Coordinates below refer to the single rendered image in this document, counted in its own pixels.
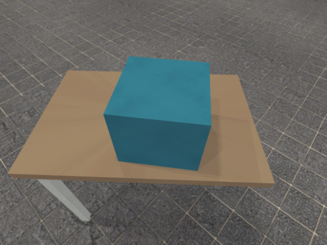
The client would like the table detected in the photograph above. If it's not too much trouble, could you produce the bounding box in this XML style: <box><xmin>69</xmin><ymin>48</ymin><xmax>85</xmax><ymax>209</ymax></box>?
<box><xmin>8</xmin><ymin>70</ymin><xmax>275</xmax><ymax>221</ymax></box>

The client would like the carton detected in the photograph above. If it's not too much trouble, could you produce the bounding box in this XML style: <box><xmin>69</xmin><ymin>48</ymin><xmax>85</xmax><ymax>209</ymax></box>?
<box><xmin>103</xmin><ymin>56</ymin><xmax>212</xmax><ymax>171</ymax></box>

